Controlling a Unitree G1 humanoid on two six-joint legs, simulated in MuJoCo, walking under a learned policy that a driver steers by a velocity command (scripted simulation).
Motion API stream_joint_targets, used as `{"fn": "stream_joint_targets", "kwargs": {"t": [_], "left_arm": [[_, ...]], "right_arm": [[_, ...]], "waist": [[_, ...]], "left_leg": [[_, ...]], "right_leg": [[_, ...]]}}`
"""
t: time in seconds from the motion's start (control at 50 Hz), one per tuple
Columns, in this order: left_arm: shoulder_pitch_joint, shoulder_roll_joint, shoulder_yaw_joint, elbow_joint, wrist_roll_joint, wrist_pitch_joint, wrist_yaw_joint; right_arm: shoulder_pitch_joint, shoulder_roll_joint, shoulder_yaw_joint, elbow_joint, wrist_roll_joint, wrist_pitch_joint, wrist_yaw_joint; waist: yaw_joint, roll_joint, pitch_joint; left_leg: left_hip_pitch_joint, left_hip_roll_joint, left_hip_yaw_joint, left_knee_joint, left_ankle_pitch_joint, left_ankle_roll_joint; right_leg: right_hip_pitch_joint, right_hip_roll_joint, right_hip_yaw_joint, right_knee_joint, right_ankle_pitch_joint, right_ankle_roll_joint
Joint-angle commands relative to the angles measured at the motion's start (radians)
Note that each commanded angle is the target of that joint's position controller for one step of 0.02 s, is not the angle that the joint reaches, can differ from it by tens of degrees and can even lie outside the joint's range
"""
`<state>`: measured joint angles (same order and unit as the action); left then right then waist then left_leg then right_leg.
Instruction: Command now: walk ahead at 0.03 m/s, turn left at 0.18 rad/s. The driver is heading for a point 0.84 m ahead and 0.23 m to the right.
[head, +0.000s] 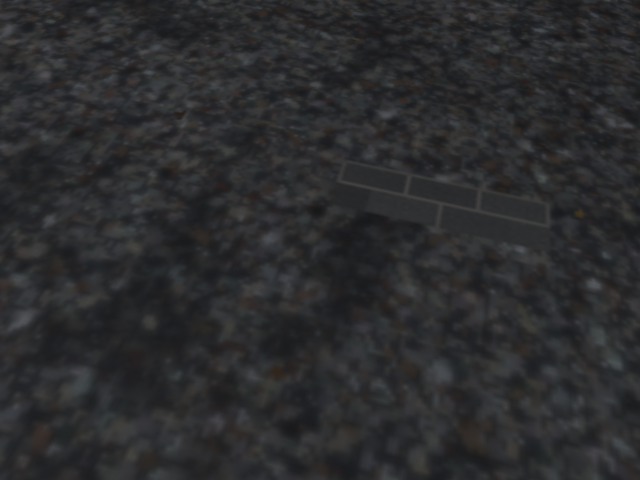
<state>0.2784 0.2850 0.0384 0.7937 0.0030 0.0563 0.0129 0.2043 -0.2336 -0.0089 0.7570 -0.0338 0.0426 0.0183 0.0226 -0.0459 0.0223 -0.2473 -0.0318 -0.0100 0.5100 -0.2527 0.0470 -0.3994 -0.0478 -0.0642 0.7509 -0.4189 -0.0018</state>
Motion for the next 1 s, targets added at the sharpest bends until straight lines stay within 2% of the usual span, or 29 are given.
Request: {"fn": "stream_joint_targets", "kwargs": {"t": [0.02,0.04,0.06,0.08,0.12,0.18,0.26,0.3,0.32,0.34,0.36,0.38,0.4,0.42,0.44,0.48,0.54,0.6,0.7,0.74,0.76,0.78,0.8,0.82,0.84,0.86,0.88,0.92,1.0], "left_arm": [[0.037,0.086,0.025,-0.034,0.004,-0.001,-0.001],[0.064,0.084,0.025,-0.012,0.014,-0.004,-0.002],[0.073,0.073,0.021,-0.004,0.02,-0.007,-0.006],[0.06,0.069,0.019,-0.005,0.023,-0.011,-0.01],[-0.012,0.076,0.02,-0.027,0.024,-0.018,-0.02],[-0.047,0.068,0.018,-0.036,0.022,-0.036,-0.026],[-0.013,0.029,0.006,-0.021,0.022,-0.063,-0.027],[0.066,0.019,0.005,0.013,0.019,-0.072,-0.021],[0.129,0.021,0.007,0.043,0.022,-0.078,-0.016],[0.21,0.053,0.014,0.068,0.025,-0.089,-0.008],[0.297,0.155,0.036,0.073,0.031,-0.102,0.004],[0.276,0.212,0.053,0.081,0.025,-0.102,0.002],[0.211,0.158,0.042,0.074,0.021,-0.104,-0.002],[0.146,0.116,0.032,0.058,0.013,-0.11,-0.009],[0.114,0.099,0.028,0.048,0.01,-0.118,-0.013],[0.131,0.069,0.02,0.065,0.009,-0.136,-0.014],[0.199,0.05,0.015,0.107,0.005,-0.145,-0.019],[0.229,0.045,0.012,0.134,0.008,-0.146,-0.018],[0.251,0.071,0.015,0.171,0.01,-0.148,-0.006],[0.215,0.088,0.017,0.174,0.012,-0.146,0.0],[0.198,0.101,0.021,0.174,0.014,-0.143,0.0],[0.181,0.101,0.02,0.171,0.01,-0.14,-0.002],[0.19,0.062,0.008,0.146,0.002,-0.141,-0.008],[0.333,-0.081,-0.019,0.13,-0.033,-0.134,-0.013],[0.259,0.059,0.016,0.15,-0.002,-0.124,-0.004],[0.174,0.066,0.027,0.126,0.0,-0.123,-0.01],[0.142,0.038,0.022,0.121,-0.001,-0.124,-0.016],[0.154,0.009,0.024,0.132,0.022,-0.101,-0.029],[0.079,-0.022,0.027,0.103,0.026,-0.067,-0.049]], "right_arm": [[-0.067,-0.144,-0.031,-0.049,0.006,-0.025,-0.023],[-0.062,-0.126,-0.024,-0.043,0.01,-0.03,-0.026],[-0.02,-0.115,-0.019,-0.026,0.014,-0.034,-0.026],[0.03,-0.134,-0.027,-0.002,0.016,-0.033,-0.024],[0.087,-0.159,-0.039,0.033,0.014,-0.03,-0.023],[0.106,-0.171,-0.049,0.059,0.01,-0.04,-0.023],[0.084,-0.178,-0.059,0.08,0.018,-0.063,-0.016],[0.04,-0.183,-0.066,0.082,0.026,-0.061,-0.01],[0.025,-0.169,-0.066,0.083,0.031,-0.058,-0.011],[-0.004,-0.122,-0.054,0.069,0.026,-0.063,-0.011],[-0.057,-0.022,-0.026,0.02,0.027,-0.075,-0.009],[-0.112,-0.089,-0.039,-0.004,0.006,-0.08,-0.01],[-0.106,-0.136,-0.053,0.0,-0.001,-0.083,-0.002],[-0.051,-0.136,-0.055,0.03,0.005,-0.086,0.011],[-0.014,-0.137,-0.056,0.054,0.005,-0.088,0.019],[-0.013,-0.116,-0.052,0.071,-0.007,-0.084,0.028],[-0.097,-0.086,-0.041,0.042,-0.006,-0.077,0.029],[-0.211,-0.064,-0.027,0.002,-0.003,-0.076,0.031],[-0.29,-0.072,-0.021,-0.033,0.004,-0.081,0.026],[-0.203,-0.092,-0.031,-0.014,0.004,-0.089,0.013],[-0.094,-0.114,-0.042,0.02,0.005,-0.096,0.002],[0.075,-0.14,-0.055,0.074,0.0,-0.108,-0.01],[0.236,-0.215,-0.077,0.101,-0.026,-0.117,-0.027],[0.262,-0.305,-0.097,0.101,-0.041,-0.114,-0.026],[0.199,-0.233,-0.088,0.088,-0.002,-0.104,-0.019],[0.085,-0.17,-0.069,0.076,0.005,-0.106,-0.019],[0.029,-0.12,-0.058,0.072,0.006,-0.114,-0.016],[0.021,-0.079,-0.046,0.092,0.012,-0.129,-0.022],[0.077,-0.087,-0.051,0.119,0.022,-0.16,-0.026]], "waist": [[0.016,0.216,0.011],[0.015,0.203,-0.019],[0.002,0.176,-0.063],[-0.021,0.179,-0.066],[-0.062,0.192,-0.009],[-0.073,0.173,0.035],[-0.048,0.152,0.013],[0.007,0.138,0.02],[0.038,0.113,0.018],[0.072,0.047,0.001],[0.113,-0.176,-0.02],[0.099,-0.16,0.122],[0.047,-0.062,0.178],[0.003,-0.049,0.17],[-0.015,-0.052,0.141],[-0.016,-0.043,0.097],[0.001,-0.039,0.093],[0.024,-0.049,0.11],[0.026,-0.053,0.118],[-0.028,-0.056,0.073],[-0.074,-0.055,0.009],[-0.147,-0.025,-0.088],[-0.193,0.061,-0.216],[-0.113,0.306,-0.359],[-0.123,0.139,-0.295],[-0.077,0.109,-0.125],[-0.056,0.097,-0.05],[-0.012,0.131,0.001],[0.005,0.117,0.031]], "left_leg": [[-0.002,0.229,-0.208,-0.267,0.267,0.132],[0.044,0.215,-0.178,-0.24,0.385,0.135],[0.091,0.215,-0.179,-0.25,0.32,0.138],[0.143,0.221,-0.208,-0.276,0.159,0.149],[0.195,0.242,-0.289,-0.341,-0.168,0.172],[0.21,0.266,-0.332,-0.374,-0.243,0.195],[0.12,0.254,-0.299,-0.355,-0.197,0.205],[-0.017,0.215,-0.247,-0.307,-0.222,0.179],[-0.122,0.179,-0.221,-0.243,-0.266,0.152],[-0.279,0.126,-0.171,-0.117,-0.303,0.111],[-0.438,0.005,-0.013,0.187,-0.293,0.051],[-0.57,-0.01,0.015,0.306,-0.242,0.048],[-0.56,0.052,-0.04,0.374,-0.152,0.049],[-0.534,0.07,-0.039,0.395,-0.08,0.041],[-0.506,0.081,-0.025,0.408,-0.029,0.028],[-0.489,0.09,0.014,0.462,0.054,0.009],[-0.521,0.099,0.054,0.442,0.122,-0.018],[-0.485,0.088,0.086,0.302,0.179,-0.034],[-0.341,0.055,0.103,0.095,0.187,0.013],[-0.213,0.018,0.097,0.055,0.13,0.044],[-0.086,-0.012,0.099,0.028,0.1,0.06],[0.137,-0.011,0.092,-0.032,0.136,0.081],[0.398,0.19,-0.111,-0.055,-0.021,0.116],[0.646,0.502,-0.598,-0.155,-0.137,0.231],[0.503,0.465,-0.666,-0.249,-0.252,0.212],[0.339,0.422,-0.48,-0.279,-0.251,0.176],[0.218,0.377,-0.354,-0.321,-0.135,0.151],[0.092,0.308,-0.17,-0.356,0.019,0.103],[0.083,0.293,-0.021,-0.401,0.144,0.1]], "right_leg": [[-0.021,0.011,0.067,0.137,0.023,-0.01],[-0.008,0.018,0.064,0.148,0.029,-0.005],[0.005,0.019,0.061,0.137,0.026,0.001],[-0.027,0.022,0.047,0.132,0.018,0.003],[-0.116,0.018,0.048,0.096,0.007,0.001],[-0.132,0.018,0.048,0.023,-0.005,-0.008],[0.043,0.044,0.024,-0.133,-0.031,-0.049],[0.242,0.073,-0.018,-0.316,0.088,-0.078],[0.384,0.089,-0.021,-0.389,0.137,-0.086],[0.546,0.007,0.094,-0.432,0.061,-0.099],[0.628,-0.252,0.453,-0.61,-0.268,-0.145],[0.486,-0.37,0.657,-0.711,-0.402,-0.218],[0.417,-0.339,0.608,-0.706,-0.379,-0.229],[0.404,-0.278,0.521,-0.706,-0.284,-0.201],[0.415,-0.229,0.428,-0.708,-0.155,-0.177],[0.432,-0.167,0.293,-0.689,0.107,-0.166],[0.435,-0.137,0.2,-0.663,0.37,-0.177],[0.41,-0.118,0.146,-0.65,0.519,-0.181],[0.447,-0.165,0.138,-0.611,0.707,-0.176],[0.473,-0.174,0.14,-0.495,0.952,-0.156],[0.476,-0.163,0.136,-0.367,1.071,-0.143],[0.404,-0.123,0.11,-0.172,1.029,-0.125],[0.208,-0.07,0.086,0.106,0.7,-0.114],[-0.134,0.099,0.041,0.461,-0.081,-0.078],[-0.184,0.067,0.141,0.538,-0.059,-0.101],[-0.196,0.017,0.143,0.517,0.044,-0.109],[-0.167,-0.016,0.132,0.471,0.105,-0.109],[-0.096,-0.047,0.123,0.421,0.136,-0.097],[-0.172,-0.063,0.101,0.387,0.22,-0.078]]}}
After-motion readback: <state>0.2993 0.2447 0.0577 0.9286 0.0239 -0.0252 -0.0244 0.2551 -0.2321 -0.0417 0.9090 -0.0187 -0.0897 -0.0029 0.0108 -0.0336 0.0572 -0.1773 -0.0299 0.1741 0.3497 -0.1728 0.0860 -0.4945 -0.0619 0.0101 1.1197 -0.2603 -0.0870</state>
